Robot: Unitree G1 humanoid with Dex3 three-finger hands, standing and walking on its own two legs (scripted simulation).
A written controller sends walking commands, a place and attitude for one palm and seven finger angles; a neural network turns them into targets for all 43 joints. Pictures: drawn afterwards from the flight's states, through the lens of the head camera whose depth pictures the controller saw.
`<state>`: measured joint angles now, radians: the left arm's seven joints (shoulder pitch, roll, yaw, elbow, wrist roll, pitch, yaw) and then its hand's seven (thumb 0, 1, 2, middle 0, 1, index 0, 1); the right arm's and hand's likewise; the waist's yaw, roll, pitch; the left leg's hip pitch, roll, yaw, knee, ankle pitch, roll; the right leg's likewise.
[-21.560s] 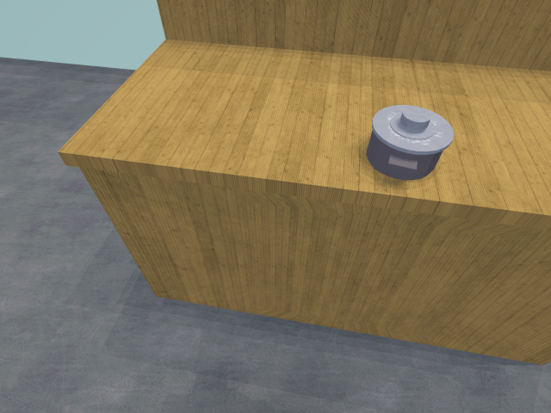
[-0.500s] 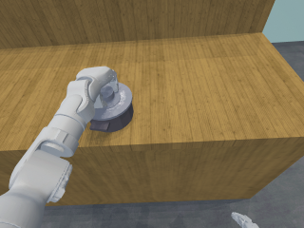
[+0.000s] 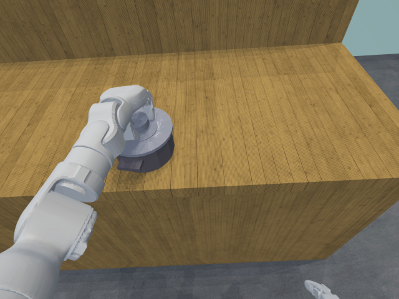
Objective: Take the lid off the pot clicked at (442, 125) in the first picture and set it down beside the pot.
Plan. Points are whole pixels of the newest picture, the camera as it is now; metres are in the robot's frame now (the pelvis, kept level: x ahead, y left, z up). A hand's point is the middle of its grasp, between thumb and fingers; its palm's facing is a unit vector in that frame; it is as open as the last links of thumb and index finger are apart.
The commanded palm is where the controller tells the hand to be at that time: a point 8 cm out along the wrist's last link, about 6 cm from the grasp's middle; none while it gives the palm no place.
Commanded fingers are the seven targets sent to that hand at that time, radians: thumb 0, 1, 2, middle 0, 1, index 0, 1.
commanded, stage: lift the lid straight up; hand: left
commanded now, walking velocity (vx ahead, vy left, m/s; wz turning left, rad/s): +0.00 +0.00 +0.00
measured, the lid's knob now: (136, 122) +0.47 +0.14 +0.10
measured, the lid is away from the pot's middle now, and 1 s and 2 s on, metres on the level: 0.00 0.00 0.02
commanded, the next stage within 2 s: move the lid sideways beside the pot in 1.96 s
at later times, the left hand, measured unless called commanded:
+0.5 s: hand (127, 118) +0.44 +0.14 +0.14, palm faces -0.31 -0.05 -0.95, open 8.5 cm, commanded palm +0.43 +0.15 +0.22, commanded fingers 0.00 0.48 1.11 -0.84 -1.02 -0.82 -1.00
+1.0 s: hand (125, 99) +0.45 +0.14 +0.18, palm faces -0.28 -0.04 -0.96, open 8.5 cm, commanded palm +0.43 +0.15 +0.26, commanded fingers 0.00 0.48 1.11 -0.84 -1.02 -0.82 -1.00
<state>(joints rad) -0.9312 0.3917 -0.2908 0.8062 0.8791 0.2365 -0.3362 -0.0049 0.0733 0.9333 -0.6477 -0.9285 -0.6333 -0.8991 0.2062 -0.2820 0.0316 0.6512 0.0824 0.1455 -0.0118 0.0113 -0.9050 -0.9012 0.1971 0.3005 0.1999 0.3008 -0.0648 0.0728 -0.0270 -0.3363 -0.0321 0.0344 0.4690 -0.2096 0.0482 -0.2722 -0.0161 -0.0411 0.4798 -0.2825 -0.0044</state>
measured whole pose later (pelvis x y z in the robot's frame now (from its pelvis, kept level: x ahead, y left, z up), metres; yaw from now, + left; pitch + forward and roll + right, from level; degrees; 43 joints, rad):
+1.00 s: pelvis +0.00 +0.00 +0.00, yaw +1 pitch +2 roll +0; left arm -1.03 0.42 -0.31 0.71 0.87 0.31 -0.45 -0.01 0.07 0.92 -0.66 -0.92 -0.65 -0.88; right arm 0.19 -0.28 0.03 0.66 0.07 0.07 -0.01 0.01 -0.90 -0.90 0.20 0.30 0.20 0.30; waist -0.05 0.09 -0.01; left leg -0.28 -0.04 0.02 0.42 -0.18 0.05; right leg -0.22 -0.02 -0.05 0.45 -0.27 -0.01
